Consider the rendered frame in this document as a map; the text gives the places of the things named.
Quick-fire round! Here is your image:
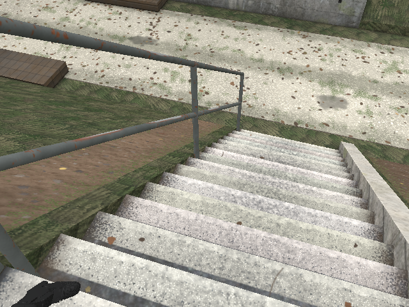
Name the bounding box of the robot left hand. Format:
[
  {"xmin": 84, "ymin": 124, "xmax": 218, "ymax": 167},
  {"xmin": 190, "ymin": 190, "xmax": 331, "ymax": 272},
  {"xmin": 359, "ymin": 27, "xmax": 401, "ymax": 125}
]
[{"xmin": 11, "ymin": 281, "xmax": 81, "ymax": 307}]

